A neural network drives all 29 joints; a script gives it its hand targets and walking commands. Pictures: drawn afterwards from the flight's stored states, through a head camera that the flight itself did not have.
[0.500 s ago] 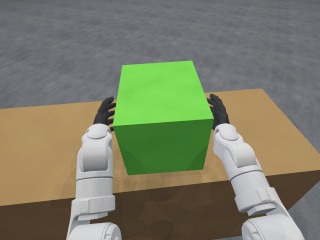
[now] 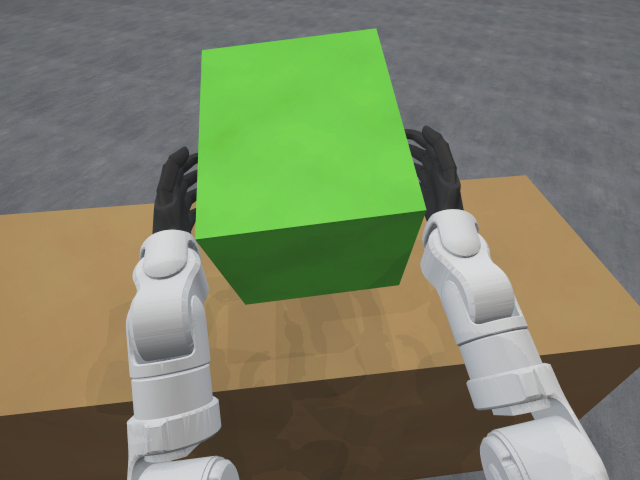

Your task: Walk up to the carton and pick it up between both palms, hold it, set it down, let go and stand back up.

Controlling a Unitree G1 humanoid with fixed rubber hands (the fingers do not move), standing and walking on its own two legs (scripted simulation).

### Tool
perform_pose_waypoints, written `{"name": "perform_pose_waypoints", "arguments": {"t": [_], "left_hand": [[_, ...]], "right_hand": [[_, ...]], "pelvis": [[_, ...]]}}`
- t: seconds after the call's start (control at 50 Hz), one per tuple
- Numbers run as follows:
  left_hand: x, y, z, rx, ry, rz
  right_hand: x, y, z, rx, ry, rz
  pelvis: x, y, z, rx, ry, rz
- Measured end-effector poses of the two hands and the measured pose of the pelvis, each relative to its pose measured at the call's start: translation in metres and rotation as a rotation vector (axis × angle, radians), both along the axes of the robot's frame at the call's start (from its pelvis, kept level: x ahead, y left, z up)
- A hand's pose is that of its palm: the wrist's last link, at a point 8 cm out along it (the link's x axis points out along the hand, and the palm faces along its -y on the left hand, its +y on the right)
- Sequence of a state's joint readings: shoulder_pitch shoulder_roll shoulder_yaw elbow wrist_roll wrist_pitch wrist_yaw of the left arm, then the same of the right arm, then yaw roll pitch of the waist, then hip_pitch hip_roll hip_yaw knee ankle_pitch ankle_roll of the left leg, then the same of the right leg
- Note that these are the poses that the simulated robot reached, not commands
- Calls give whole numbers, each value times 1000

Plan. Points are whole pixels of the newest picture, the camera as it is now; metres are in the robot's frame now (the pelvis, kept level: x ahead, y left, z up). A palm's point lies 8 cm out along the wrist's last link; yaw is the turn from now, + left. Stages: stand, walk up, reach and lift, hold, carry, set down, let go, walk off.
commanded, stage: hold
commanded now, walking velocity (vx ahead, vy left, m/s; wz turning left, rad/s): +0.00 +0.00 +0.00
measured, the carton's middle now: (306, 175) +0.41 +0.02 +0.21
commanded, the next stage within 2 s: none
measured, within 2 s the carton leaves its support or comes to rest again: neither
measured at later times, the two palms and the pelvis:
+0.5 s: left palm (184, 226) +0.34 +0.15 +0.20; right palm (448, 218) +0.35 -0.13 +0.19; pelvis +0.00 +0.00 +0.00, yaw +0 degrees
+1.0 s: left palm (194, 252) +0.34 +0.16 +0.16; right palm (438, 241) +0.35 -0.13 +0.15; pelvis -0.01 +0.00 +0.00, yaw +0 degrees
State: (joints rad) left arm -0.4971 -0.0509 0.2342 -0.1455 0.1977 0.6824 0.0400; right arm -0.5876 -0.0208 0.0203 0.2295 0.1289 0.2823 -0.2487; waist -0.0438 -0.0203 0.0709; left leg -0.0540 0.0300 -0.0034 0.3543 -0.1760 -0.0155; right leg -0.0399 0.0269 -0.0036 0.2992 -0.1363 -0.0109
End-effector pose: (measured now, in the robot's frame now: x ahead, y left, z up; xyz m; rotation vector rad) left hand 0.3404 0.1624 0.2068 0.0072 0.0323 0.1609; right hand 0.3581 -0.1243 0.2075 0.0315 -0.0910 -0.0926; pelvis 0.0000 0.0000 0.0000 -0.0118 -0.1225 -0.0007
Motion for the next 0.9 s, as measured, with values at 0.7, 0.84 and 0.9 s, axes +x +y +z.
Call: {"name": "perform_pose_waypoints", "arguments": {"t": [0.7, 0.84, 0.9], "left_hand": [[-1, -12, -24, 44, 141, -15], [1, -13, 21, 99, 25, -48], [3, -8, -5, 104, 180, -86]], "right_hand": [[-9, -10, -35, -1, 146, -36], [-12, -13, 8, 16, 37, -48], [-9, -12, -21, -4, 193, -32]], "pelvis": [[-9, -1, -1, 1, -16, 0], [-2, -1, 0, 1, -8, 0], [-3, 0, 0, 0, -11, 0]]}}
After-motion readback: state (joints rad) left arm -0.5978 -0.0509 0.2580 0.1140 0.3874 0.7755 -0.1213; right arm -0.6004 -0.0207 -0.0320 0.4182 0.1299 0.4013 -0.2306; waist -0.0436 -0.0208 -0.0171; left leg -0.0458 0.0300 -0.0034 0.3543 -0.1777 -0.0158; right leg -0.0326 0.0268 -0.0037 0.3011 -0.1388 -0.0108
